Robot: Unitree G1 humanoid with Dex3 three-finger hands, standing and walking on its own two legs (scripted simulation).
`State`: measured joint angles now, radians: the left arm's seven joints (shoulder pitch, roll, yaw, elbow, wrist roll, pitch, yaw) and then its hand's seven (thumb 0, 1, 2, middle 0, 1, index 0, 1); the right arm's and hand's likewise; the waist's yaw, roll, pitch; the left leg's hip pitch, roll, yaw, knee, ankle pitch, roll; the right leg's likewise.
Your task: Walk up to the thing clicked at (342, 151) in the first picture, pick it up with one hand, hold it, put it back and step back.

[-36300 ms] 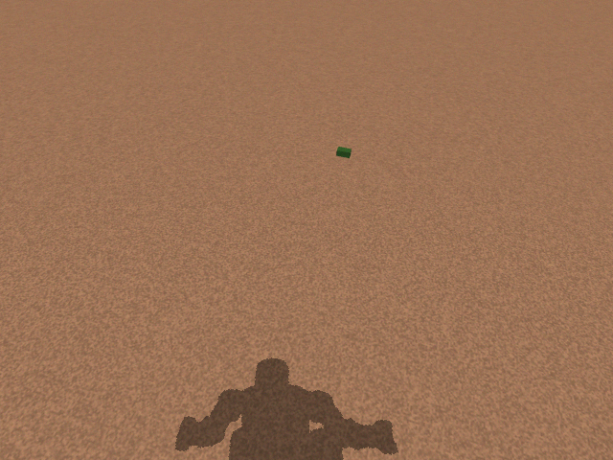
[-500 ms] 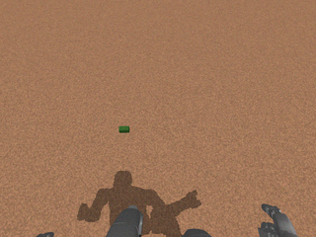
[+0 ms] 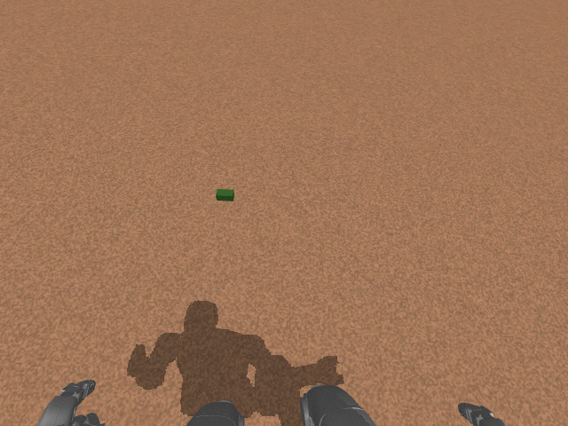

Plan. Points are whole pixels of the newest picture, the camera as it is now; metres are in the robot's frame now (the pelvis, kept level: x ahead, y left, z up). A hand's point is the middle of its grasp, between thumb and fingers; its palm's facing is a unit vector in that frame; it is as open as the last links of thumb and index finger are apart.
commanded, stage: step back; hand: left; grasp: from above
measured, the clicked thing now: (225, 195) +1.01 +0.23 -0.74
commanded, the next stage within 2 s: stand in 1.24 s
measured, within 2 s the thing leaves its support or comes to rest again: neither
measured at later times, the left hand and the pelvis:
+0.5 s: hand out of the picture -0.03 +0.27 -0.14, palm faces +0.01 -0.92 -0.40, open 7.4 cm; pelvis -0.08 +0.00 +0.00, yaw +0 degrees
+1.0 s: hand out of the picture +0.03 +0.28 -0.16, palm faces +0.03 -0.94 -0.35, open 7.4 cm; pelvis -0.04 +0.01 +0.00, yaw +1 degrees
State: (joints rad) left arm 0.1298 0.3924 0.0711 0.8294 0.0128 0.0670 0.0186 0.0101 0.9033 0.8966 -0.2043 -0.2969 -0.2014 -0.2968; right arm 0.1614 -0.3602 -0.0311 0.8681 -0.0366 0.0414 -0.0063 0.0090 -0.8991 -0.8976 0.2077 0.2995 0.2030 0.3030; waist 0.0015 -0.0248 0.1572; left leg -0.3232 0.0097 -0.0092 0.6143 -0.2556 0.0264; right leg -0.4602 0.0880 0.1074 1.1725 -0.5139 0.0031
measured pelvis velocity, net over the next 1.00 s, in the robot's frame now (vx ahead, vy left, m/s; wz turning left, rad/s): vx -0.04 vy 0.01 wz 0.02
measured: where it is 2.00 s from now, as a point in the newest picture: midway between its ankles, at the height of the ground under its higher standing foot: outside the picture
